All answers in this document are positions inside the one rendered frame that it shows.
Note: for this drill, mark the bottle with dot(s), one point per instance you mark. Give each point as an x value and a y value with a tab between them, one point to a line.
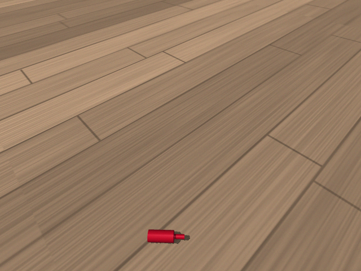
163	236

